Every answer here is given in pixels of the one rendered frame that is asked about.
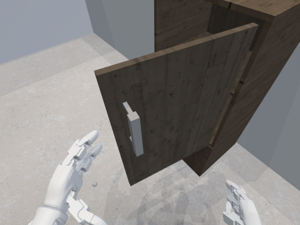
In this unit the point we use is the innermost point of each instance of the handle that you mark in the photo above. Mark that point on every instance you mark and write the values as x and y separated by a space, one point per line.
135 129

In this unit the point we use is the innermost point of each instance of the robot right hand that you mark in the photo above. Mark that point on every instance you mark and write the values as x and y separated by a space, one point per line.
245 210

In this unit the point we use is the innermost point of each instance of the robot left hand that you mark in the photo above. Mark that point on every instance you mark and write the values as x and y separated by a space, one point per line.
68 175

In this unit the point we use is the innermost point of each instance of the cupboard door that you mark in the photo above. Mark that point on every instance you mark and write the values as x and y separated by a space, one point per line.
179 94

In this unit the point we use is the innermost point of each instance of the left robot forearm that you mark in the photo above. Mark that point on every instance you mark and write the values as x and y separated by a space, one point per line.
47 215

